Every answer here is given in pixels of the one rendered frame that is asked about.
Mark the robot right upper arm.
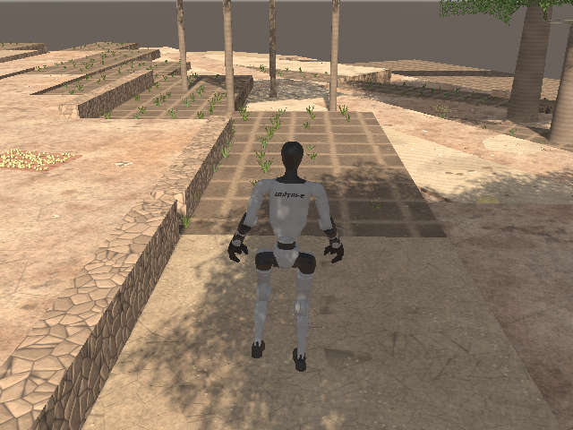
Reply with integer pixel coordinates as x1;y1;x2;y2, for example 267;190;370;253
309;181;333;230

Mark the right robot foot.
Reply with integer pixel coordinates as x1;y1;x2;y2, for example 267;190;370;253
293;348;306;372

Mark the humanoid robot torso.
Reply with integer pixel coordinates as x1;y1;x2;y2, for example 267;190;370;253
269;175;311;269

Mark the right robot hand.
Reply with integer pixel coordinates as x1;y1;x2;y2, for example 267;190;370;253
324;243;344;263

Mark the robot left upper arm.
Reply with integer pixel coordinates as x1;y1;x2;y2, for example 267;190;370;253
243;179;272;228

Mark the left robot hand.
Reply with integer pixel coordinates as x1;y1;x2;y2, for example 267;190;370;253
227;240;248;262

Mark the robot left forearm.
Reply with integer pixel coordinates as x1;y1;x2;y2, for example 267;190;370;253
232;213;251;246

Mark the robot right forearm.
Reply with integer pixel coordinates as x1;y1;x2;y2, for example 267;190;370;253
324;217;341;248

